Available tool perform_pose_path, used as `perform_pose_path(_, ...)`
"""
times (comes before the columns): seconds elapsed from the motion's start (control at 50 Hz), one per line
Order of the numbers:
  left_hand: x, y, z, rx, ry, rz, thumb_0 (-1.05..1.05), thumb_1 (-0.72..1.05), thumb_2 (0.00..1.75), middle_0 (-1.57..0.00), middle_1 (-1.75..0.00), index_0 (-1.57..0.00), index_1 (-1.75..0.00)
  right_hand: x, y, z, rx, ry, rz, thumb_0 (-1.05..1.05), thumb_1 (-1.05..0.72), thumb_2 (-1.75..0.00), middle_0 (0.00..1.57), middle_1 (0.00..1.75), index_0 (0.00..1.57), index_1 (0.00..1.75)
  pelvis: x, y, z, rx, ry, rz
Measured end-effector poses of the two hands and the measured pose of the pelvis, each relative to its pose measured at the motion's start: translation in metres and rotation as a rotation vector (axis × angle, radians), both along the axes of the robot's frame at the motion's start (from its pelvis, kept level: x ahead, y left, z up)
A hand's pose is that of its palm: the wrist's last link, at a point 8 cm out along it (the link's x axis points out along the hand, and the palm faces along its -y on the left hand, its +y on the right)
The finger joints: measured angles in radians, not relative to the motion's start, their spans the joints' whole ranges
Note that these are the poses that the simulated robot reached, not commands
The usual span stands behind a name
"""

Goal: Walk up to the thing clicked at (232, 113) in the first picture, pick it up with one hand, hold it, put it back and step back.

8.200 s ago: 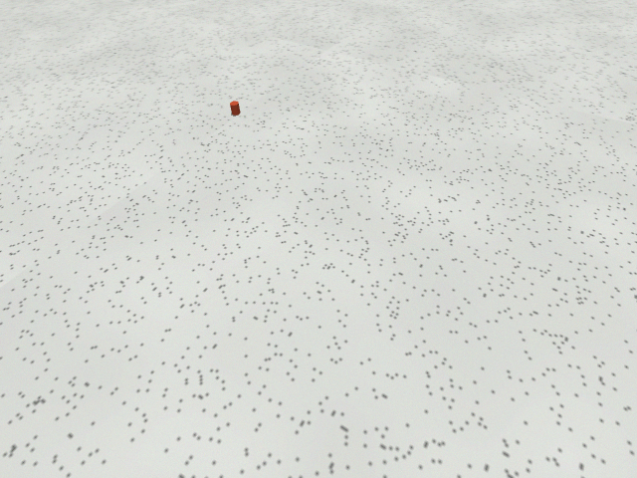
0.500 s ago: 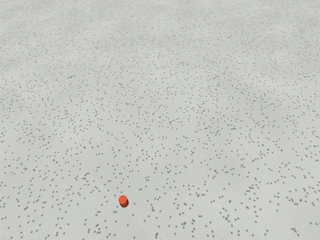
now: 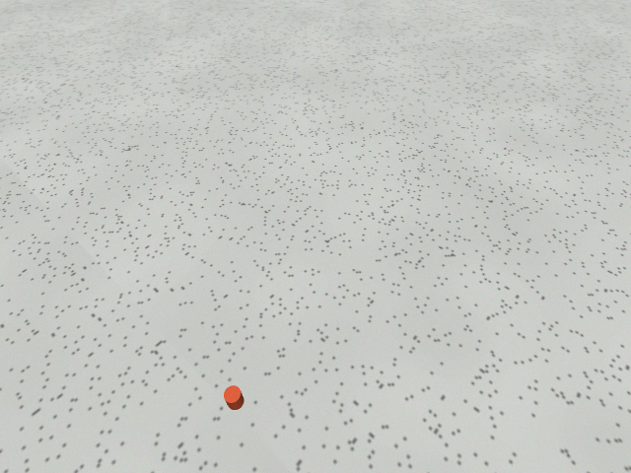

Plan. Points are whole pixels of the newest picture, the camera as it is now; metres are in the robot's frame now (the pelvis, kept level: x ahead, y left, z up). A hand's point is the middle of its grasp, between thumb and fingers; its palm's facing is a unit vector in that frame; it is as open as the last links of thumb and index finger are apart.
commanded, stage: stand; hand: left
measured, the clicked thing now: (234, 397) +0.47 +0.27 -0.75
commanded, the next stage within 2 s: none
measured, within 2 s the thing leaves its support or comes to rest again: neither
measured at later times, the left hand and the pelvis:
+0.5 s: hand out of the picture +0.06 +0.25 -0.16, palm faces +0.00 -0.94 -0.35, open 7.4 cm; pelvis -0.01 +0.00 +0.00, yaw +1 degrees
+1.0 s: hand out of the picture +0.06 +0.25 -0.16, palm faces -0.01 -0.94 -0.34, open 7.4 cm; pelvis -0.01 -0.01 +0.00, yaw +1 degrees
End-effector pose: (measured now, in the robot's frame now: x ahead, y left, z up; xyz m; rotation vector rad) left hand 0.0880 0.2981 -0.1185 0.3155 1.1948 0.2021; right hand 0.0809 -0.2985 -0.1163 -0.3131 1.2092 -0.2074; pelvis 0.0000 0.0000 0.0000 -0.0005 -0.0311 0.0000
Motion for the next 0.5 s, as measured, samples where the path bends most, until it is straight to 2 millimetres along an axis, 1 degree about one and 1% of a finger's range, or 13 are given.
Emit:
perform_pose_path(0.14, -0.014, -0.002, -0.001, -0.004, 0.023, 0.009, 0.01, 0.9, 0.9, -0.2, -0.3, -0.2, -0.3, 0.001, -0.001, 0.0, 0.0, -0.002, 0.012, 0.01, -0.91, -0.9, 0.2, 0.3, 0.2, 0.3, -0.003, -0.002, 0.0, -0.002, -0.002, 0.004)
perform_pose_path(0.3, -0.029, -0.002, -0.001, -0.003, 0.043, 0.022, 0.01, 0.9, 0.9, -0.2, -0.3, -0.2, -0.3, -0.003, -0.002, -0.001, 0.006, 0.007, 0.019, 0.01, -0.91, -0.9, 0.2, 0.3, 0.2, 0.3, -0.006, -0.003, 0.0, -0.003, -0.004, 0.007)
perform_pose_path(0.5, -0.037, -0.002, 0.0, 0.002, 0.048, 0.028, 0.01, 0.9, 0.9, -0.2, -0.3, -0.2, -0.3, -0.012, -0.002, -0.004, 0.011, 0.02, 0.023, 0.01, -0.91, -0.9, 0.2, 0.3, 0.2, 0.3, -0.009, -0.005, 0.0, -0.001, -0.007, 0.009)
